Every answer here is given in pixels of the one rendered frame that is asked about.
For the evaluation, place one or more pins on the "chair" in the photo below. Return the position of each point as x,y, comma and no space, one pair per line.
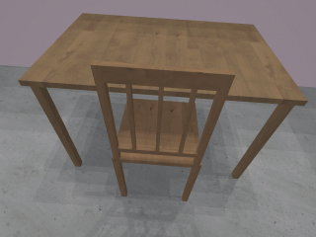
157,132

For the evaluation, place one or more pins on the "table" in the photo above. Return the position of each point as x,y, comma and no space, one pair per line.
259,75

